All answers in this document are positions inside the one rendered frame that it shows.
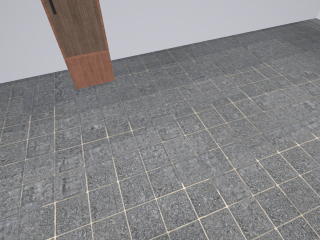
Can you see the cupboard door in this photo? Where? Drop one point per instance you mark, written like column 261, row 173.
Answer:
column 78, row 26

